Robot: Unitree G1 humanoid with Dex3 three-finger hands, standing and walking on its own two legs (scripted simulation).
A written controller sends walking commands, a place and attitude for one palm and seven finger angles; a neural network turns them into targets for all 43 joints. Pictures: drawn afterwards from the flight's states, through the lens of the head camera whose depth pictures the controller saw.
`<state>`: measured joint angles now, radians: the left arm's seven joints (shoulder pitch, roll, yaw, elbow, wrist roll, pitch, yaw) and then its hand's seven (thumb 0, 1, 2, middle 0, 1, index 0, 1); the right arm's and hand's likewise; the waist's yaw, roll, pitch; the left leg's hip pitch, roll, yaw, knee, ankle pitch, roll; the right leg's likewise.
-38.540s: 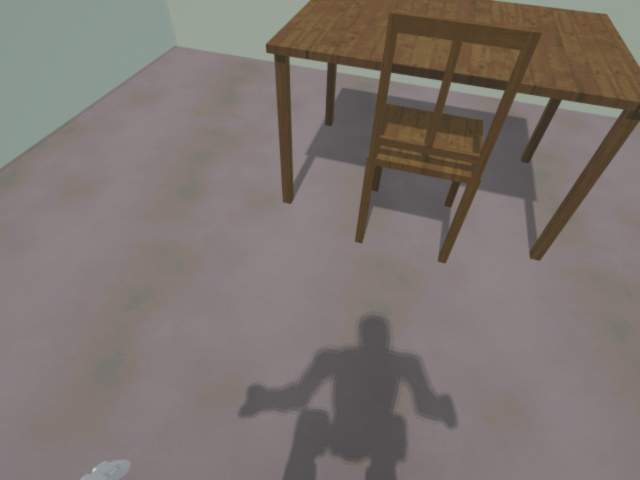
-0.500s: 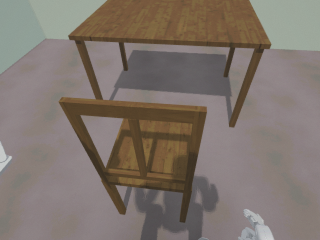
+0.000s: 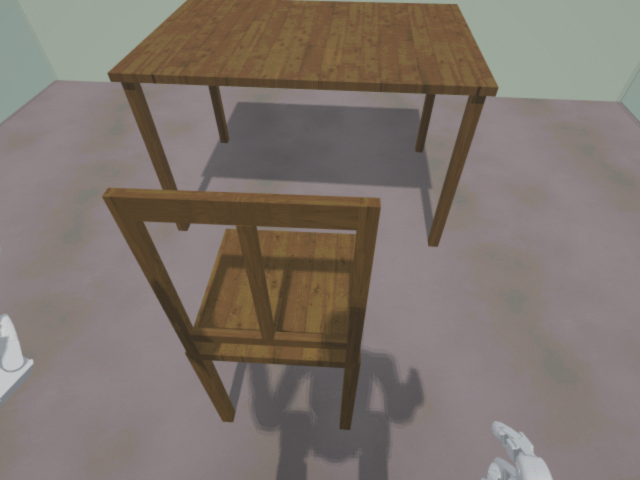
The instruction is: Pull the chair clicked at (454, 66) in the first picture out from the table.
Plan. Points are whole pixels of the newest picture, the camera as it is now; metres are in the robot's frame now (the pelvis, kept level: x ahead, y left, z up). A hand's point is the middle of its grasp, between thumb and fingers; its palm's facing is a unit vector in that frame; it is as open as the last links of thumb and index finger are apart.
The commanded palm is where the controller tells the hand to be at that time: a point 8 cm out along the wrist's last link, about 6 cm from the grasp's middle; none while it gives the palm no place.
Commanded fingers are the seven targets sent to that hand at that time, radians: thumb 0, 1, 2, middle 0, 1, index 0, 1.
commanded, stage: stop stepping back and stand still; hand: left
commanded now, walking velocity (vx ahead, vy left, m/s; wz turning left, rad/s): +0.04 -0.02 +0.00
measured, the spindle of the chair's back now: (259, 288) +0.44 +0.13 -0.07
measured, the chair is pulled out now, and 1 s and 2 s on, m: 0.64 0.64 0.64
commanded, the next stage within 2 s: let the arm hang, fingers relaxed in 1.04 s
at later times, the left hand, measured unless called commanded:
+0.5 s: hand (44, 338) +0.22 +0.27 +0.15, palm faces +0.40 -0.82 -0.42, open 7.4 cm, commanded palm +0.16 +0.31 +0.18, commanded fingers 0.00 0.90 0.90 -0.20 -0.30 -0.20 -0.30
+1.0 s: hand (35, 312) +0.23 +0.28 +0.17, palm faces +0.39 -0.81 -0.44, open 7.4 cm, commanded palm +0.18 +0.32 +0.18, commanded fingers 0.00 0.90 0.90 -0.20 -0.30 -0.20 -0.30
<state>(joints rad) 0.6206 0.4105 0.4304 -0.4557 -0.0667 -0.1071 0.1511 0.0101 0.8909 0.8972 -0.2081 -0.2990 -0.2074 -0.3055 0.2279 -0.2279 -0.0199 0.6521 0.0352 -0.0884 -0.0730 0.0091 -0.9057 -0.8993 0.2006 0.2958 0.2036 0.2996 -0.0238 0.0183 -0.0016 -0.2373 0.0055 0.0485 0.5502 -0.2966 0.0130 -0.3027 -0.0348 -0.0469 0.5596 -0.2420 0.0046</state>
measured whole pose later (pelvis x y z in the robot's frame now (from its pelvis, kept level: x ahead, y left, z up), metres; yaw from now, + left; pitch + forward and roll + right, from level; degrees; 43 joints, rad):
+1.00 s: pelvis +0.04 +0.02 +0.01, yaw +0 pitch +0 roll -1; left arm 0.59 0.41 0.38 -0.52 -0.08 -0.12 0.14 0.02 0.89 0.90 -0.21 -0.30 -0.21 -0.31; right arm 0.20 -0.21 0.00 0.62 0.03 -0.09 -0.07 0.01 -0.90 -0.90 0.20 0.30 0.21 0.30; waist 0.01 0.02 -0.01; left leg -0.14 0.00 0.05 0.43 -0.30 0.03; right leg -0.17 -0.03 -0.05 0.38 -0.20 0.03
